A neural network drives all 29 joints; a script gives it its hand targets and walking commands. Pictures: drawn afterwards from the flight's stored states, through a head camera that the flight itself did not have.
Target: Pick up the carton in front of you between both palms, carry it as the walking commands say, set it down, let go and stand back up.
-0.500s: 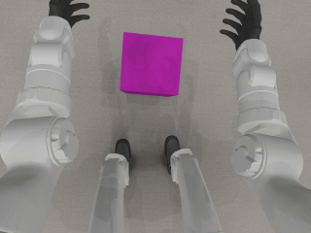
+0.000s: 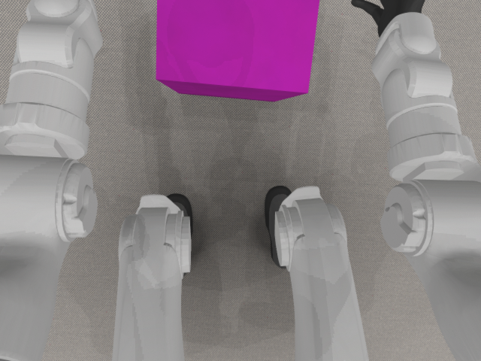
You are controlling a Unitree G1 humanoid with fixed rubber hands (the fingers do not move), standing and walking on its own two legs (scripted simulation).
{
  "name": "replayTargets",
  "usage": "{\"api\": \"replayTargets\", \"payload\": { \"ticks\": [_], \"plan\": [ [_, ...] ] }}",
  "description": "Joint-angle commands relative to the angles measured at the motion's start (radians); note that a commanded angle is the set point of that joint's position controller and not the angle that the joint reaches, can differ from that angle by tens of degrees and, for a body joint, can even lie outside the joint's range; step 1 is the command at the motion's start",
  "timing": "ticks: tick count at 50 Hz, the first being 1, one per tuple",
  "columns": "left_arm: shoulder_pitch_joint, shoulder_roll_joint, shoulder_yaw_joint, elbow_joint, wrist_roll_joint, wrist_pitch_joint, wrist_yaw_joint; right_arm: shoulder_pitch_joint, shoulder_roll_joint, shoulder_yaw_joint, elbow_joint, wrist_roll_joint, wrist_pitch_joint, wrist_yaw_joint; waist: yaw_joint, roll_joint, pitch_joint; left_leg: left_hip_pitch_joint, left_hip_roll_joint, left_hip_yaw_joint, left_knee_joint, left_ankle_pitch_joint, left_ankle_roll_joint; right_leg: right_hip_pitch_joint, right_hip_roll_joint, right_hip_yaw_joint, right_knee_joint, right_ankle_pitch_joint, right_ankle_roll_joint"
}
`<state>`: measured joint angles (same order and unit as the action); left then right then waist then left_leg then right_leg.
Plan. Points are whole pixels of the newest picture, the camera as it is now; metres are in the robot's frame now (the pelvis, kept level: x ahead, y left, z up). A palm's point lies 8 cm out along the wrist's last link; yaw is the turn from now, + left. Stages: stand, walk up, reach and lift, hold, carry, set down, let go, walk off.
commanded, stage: reach and lift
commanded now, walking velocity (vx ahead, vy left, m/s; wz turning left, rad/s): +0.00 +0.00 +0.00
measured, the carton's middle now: (233, 32) +0.56 -0.02 -0.31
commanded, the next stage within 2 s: none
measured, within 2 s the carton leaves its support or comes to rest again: leaves its support in 1.18 s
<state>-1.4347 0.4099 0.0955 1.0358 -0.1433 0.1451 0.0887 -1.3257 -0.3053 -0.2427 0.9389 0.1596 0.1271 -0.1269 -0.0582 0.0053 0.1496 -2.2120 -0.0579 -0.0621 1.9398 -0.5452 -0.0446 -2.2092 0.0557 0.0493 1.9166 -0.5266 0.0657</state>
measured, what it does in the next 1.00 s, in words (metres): lowers itself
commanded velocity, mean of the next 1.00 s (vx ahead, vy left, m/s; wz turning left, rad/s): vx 0.00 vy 0.00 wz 0.00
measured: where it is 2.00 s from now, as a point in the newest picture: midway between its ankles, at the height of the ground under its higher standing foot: (230, 244)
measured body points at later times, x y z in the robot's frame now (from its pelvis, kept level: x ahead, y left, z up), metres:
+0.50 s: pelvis +0.00 +0.00 -0.07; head +0.39 +0.00 +0.16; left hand +0.59 +0.16 -0.25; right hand +0.57 -0.20 -0.25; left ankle +0.10 +0.13 -0.40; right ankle +0.11 -0.13 -0.40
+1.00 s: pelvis -0.01 +0.00 -0.07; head +0.38 +0.00 +0.16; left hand +0.59 +0.14 -0.25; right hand +0.56 -0.17 -0.25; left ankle +0.10 +0.13 -0.40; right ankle +0.11 -0.13 -0.40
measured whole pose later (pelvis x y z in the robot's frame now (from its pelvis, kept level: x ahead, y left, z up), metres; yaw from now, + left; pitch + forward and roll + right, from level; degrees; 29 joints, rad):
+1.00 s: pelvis -0.01 +0.00 -0.07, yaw +1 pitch +35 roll -1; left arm -1.63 0.33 0.17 1.15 -0.04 0.16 0.07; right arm -1.54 -0.27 -0.33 1.04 0.03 0.16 -0.08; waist -0.05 0.02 0.45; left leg -2.23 -0.06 -0.05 2.22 -0.60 -0.04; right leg -2.23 0.03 0.04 2.20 -0.59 0.06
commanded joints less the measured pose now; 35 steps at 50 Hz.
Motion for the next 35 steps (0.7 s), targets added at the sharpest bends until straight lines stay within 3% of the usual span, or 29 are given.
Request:
{"api": "replayTargets", "payload": {
  "ticks": [1, 5, 9, 13, 22, 29, 35],
  "plan": [
    [-0.363, 0.123, -0.008, -0.041, -0.016, -0.01, -0.002, -0.326, -0.147, 0.002, -0.049, 0.012, -0.01, -0.004, -0.024, 0.07, -1.205, 0.676, 0.019, 0.108, -0.099, 0.214, -0.001, 0.586, -0.02, -0.142, -0.098, 0.235, 0.007],
    [-0.409, 0.135, -0.015, 0.05, -0.018, -0.028, -0.01, -0.391, -0.15, 0.007, 0.043, 0.005, -0.025, 0.004, -0.018, 0.049, -1.067, 0.579, 0.032, 0.098, -0.043, 0.158, 0.003, 0.551, -0.029, -0.128, -0.038, 0.194, 0.004],
    [-0.452, 0.15, -0.025, 0.095, -0.022, -0.055, -0.015, -0.438, -0.157, 0.019, 0.105, 0.002, -0.049, 0.01, -0.014, 0.039, -1.0, 0.533, 0.037, 0.088, 0.019, 0.18, 0.004, 0.543, -0.031, -0.112, 0.026, 0.225, 0.004],
    [-0.509, 0.167, -0.051, 0.065, -0.033, -0.078, -0.01, -0.485, -0.187, 0.019, 0.088, 0.018, -0.076, 0.008, -0.025, 0.084, -1.009, 0.578, 0.036, 0.081, 0.075, 0.259, 0.004, 0.501, -0.03, -0.105, 0.074, 0.289, 0.003],
    [-0.47, 0.103, -0.11, 0.037, -0.091, -0.085, 0.006, -0.452, -0.194, 0.066, 0.123, 0.049, -0.097, 0.011, -0.039, 0.081, -1.075, 0.656, 0.018, 0.075, 0.135, 0.417, -0.004, 0.553, -0.02, -0.119, 0.14, 0.43, -0.011],
    [-0.398, 0.091, -0.055, 0.087, -0.04, -0.089, 0.007, -0.414, -0.145, 0.061, 0.135, 0.036, -0.093, 0.015, -0.007, 0.045, -0.981, 0.524, 0.014, 0.09, 0.124, 0.347, 0.0, 0.548, -0.012, -0.1, 0.133, 0.397, -0.009],
    [-0.482, 0.059, -0.079, 0.055, -0.051, -0.084, 0.004, -0.483, -0.125, 0.069, 0.113, 0.037, -0.085, 0.011, -0.019, 0.06, -0.968, 0.533, 0.014, 0.09, 0.107, 0.285, 0.002, 0.545, -0.009, -0.101, 0.112, 0.333, -0.013]
  ]
}}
